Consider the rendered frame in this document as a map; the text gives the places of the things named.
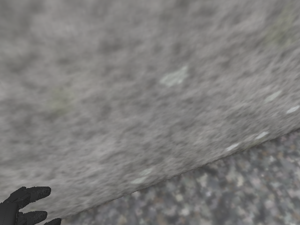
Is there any left robot hand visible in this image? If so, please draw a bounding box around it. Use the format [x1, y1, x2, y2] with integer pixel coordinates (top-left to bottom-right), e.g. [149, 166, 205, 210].
[0, 187, 62, 225]

